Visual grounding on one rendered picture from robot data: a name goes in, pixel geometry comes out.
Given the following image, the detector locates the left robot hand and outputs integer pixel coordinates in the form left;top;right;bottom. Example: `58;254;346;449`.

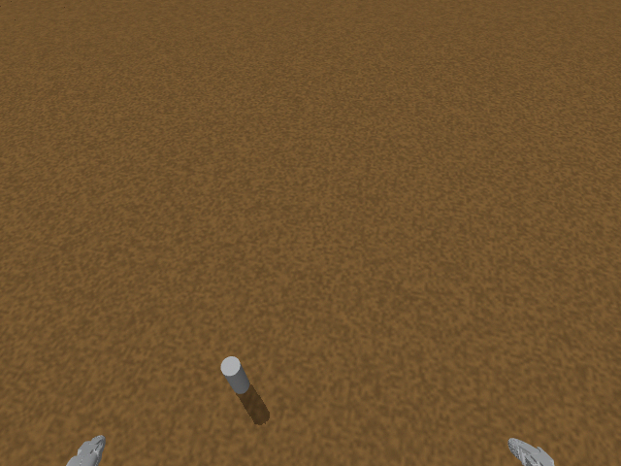
66;435;106;466

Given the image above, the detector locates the right robot hand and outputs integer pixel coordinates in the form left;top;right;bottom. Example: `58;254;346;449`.
507;438;554;466

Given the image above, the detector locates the can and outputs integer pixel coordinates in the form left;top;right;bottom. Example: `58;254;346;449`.
220;356;249;394

